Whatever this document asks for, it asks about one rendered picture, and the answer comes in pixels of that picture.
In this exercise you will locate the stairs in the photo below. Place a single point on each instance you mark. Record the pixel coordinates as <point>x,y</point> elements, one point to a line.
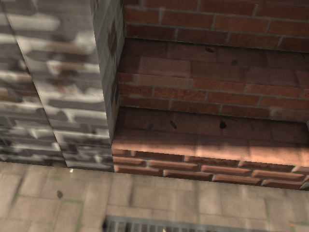
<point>215,91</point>

